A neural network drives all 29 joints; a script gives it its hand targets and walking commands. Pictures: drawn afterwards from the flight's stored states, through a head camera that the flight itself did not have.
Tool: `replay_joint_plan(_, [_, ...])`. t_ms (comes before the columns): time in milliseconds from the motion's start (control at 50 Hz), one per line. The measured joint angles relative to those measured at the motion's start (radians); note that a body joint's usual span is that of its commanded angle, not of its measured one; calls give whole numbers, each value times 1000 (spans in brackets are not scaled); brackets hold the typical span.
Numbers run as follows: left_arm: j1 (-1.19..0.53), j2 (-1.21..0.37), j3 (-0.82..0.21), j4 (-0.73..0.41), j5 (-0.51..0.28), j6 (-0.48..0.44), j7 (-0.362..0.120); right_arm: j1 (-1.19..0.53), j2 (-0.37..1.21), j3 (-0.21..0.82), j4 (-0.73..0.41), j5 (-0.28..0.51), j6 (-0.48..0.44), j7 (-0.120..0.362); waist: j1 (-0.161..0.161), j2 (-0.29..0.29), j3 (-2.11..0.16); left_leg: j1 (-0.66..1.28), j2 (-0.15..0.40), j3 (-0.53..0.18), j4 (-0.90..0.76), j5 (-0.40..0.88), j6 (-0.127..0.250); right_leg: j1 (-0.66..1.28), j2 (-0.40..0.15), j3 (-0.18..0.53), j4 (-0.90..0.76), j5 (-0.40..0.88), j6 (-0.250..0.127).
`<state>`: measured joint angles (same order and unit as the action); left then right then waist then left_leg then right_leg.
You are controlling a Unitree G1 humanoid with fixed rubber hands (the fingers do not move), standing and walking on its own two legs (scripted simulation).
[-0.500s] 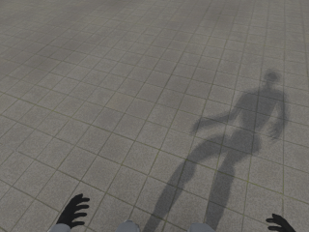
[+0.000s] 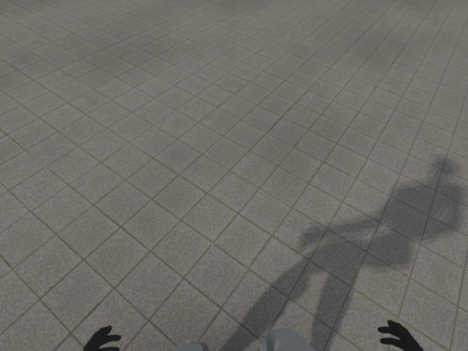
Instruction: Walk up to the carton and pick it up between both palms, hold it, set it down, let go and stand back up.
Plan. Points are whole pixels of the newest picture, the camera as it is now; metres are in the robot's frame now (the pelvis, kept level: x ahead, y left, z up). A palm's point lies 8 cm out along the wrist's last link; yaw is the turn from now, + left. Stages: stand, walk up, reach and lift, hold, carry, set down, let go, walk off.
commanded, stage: walk up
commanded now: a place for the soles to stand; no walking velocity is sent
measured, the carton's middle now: out of the picture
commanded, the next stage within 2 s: none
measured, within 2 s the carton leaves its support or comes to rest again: neither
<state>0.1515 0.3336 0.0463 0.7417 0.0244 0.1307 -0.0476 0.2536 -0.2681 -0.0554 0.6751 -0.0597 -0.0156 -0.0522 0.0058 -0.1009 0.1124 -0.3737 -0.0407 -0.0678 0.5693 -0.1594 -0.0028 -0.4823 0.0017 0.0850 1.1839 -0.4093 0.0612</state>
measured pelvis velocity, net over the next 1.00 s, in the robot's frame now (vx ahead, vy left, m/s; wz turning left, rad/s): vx -0.29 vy -0.22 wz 0.74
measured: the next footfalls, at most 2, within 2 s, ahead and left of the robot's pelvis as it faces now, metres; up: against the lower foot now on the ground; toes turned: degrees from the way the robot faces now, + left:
right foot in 0.12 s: +0.00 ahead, -0.17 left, +0.00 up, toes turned +7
left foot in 0.48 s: -0.16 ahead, +0.01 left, +0.00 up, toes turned +16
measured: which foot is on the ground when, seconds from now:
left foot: down 0.00-0.10, up 0.12-0.46, down 0.48-0.82, up 0.84-1.00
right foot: up 0.00-0.10, down 0.12-0.48, up 0.50-0.78, down 0.80-1.00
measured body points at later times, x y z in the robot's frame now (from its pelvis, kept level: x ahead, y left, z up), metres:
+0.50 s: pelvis -0.15 -0.10 -0.01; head -0.13 -0.07 +0.44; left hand -0.11 +0.19 -0.13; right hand +0.03 -0.34 -0.11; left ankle -0.19 +0.00 -0.73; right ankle -0.04 -0.17 -0.72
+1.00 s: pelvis -0.29 -0.22 +0.00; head -0.26 -0.20 +0.45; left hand -0.37 +0.08 -0.10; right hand -0.01 -0.37 -0.11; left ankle -0.37 -0.10 -0.63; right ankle -0.17 -0.25 -0.72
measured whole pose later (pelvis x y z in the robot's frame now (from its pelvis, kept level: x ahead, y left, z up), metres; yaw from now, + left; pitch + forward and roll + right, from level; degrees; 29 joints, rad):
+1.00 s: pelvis -0.29 -0.22 +0.00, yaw +42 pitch -4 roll -2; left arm 0.13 0.27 0.04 0.73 0.04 0.02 0.03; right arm 0.23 -0.37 -0.08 0.70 -0.06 0.10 0.04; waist 0.01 0.05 0.15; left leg -0.57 -0.02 -0.11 1.30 -0.34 -0.08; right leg -0.29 0.00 -0.11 0.56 -0.21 -0.04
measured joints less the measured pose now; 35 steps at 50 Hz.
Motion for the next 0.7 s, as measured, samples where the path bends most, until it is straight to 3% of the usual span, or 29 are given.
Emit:
replay_joint_plan(60, [17,-4,4,-14,-19,-10,1,-15,-27,-8,-19,-4,15,8,-7,21,-11,-35,15,-37,-9,36,-31,102,-10,7,-235,-67,-17])
replay_joint_plan(120, [39,-14,11,-23,-31,-40,9,-22,-54,-15,-43,10,38,19,-6,63,-25,-96,34,-86,24,41,-69,203,9,-7,-488,-17,-60])
replay_joint_plan(160, [43,-28,2,-11,-24,-52,14,-20,-60,-26,-38,21,50,14,2,90,-24,-152,11,-112,159,-187,-49,180,19,-39,-472,20,-67])
replay_joint_plan(200, [45,-45,-10,3,-3,-64,23,-8,-66,-32,-28,26,52,7,21,104,-25,-207,-35,-107,373,-298,-28,180,9,-65,-493,54,-72])
replay_joint_plan(260, [37,-64,-16,14,11,-69,34,2,-74,-31,-11,29,46,13,34,121,-14,-227,-62,-60,621,-271,-17,188,-2,-102,-535,101,-83])
replay_joint_plan(300, [26,-70,-17,8,8,-72,37,6,-74,-27,0,30,51,24,36,123,-7,-195,-56,-21,678,-251,-26,180,-9,-126,-543,120,-91])
replay_joint_plan(360, [11,-70,-21,-10,5,-80,46,3,-64,-17,13,32,69,37,33,113,8,-104,-27,23,606,-280,-40,158,-23,-162,-540,143,-100])
replay_joint_plan(420, [3,-60,-23,-20,3,-81,52,-4,-43,-13,17,38,75,46,22,96,23,14,9,49,406,-343,-37,131,-41,-203,-526,161,-104])
replay_joint_plan(480, [4,-39,-24,-15,-5,-72,50,6,-21,-14,16,45,58,52,1,68,20,128,17,54,151,-269,7,83,-75,-244,-479,164,-100])
replay_joint_plan(500, [2,-29,-23,-9,-14,-66,48,12,-10,-13,19,42,49,53,-5,46,22,115,-1,46,144,-228,24,61,-87,-233,-444,114,-85])
replay_joint_plan(540, [4,-15,-19,-5,-17,-48,51,31,3,-5,23,31,35,51,-11,24,18,84,-17,23,147,-202,29,-3,-47,-145,-284,-44,-59])
replay_joint_plan(600, [6,-1,-8,-11,-16,-49,50,45,11,-3,38,14,36,35,-10,8,18,67,-29,-18,96,-145,17,-61,11,-67,-60,-36,-46])
replay_joint_plan(640, [10,4,-4,-15,-18,-58,44,39,6,-5,39,11,44,33,-12,10,20,52,-35,-47,66,-103,9,-49,32,-50,-26,-4,-38])
replay_joint_plan(700, [12,3,-3,-25,-31,-59,42,20,-12,-9,24,11,51,33,-16,25,23,22,-45,-95,38,-47,-5,26,49,-39,-134,-11,-28])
